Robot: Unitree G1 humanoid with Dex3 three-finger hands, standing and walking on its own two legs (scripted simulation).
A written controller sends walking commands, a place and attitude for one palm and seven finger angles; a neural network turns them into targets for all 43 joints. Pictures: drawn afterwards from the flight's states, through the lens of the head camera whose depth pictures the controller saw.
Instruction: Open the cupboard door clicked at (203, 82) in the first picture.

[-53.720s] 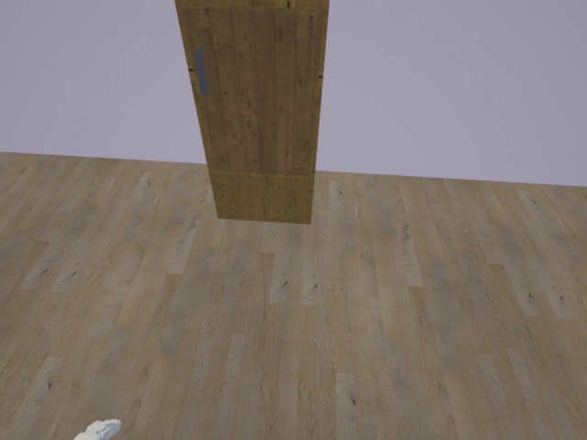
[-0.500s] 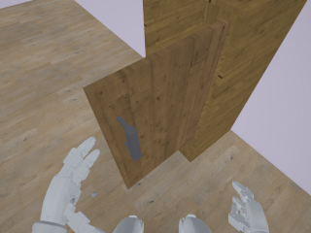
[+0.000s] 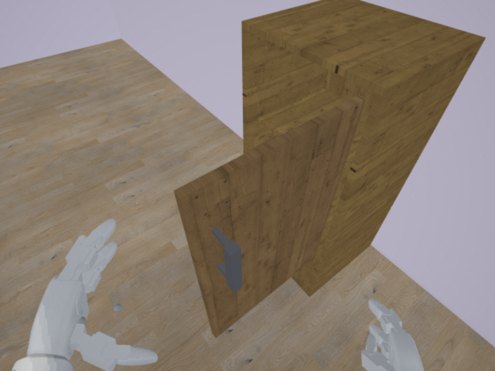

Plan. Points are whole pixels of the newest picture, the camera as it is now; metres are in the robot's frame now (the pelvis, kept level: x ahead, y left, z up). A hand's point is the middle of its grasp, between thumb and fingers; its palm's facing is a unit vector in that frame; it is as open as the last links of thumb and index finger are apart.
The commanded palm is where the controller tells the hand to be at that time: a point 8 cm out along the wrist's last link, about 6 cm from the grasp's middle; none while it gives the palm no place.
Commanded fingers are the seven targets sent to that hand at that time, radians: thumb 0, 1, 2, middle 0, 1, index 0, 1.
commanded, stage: draw the hand back to the body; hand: left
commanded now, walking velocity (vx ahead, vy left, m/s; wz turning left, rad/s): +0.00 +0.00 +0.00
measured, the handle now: (226, 260) +0.30 +0.07 +0.01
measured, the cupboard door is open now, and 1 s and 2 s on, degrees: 91 91 91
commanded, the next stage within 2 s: step back with the hand held close in 0.96 s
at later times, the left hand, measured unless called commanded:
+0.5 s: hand (49, 247) +0.21 +0.25 +0.19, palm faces +0.39 -0.82 -0.43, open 10.0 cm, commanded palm +0.16 +0.29 +0.20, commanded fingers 0.00 0.80 0.86 -0.20 -0.30 -0.20 -0.30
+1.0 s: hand (52, 251) +0.19 +0.23 +0.20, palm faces +0.44 -0.80 -0.42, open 7.4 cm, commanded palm +0.15 +0.27 +0.21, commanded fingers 0.00 0.90 0.90 -0.20 -0.30 -0.20 -0.30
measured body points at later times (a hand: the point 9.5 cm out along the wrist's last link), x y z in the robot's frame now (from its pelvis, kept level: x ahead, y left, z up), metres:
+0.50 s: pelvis +0.02 +0.00 +0.04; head +0.00 -0.02 +0.49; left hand +0.18 +0.29 +0.21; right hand +0.21 -0.21 -0.04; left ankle -0.02 +0.09 -0.70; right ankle +0.02 -0.11 -0.70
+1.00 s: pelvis +0.01 -0.03 +0.05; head -0.02 -0.05 +0.49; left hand +0.17 +0.27 +0.23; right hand +0.19 -0.25 -0.04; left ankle -0.02 +0.08 -0.70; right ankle +0.02 -0.11 -0.70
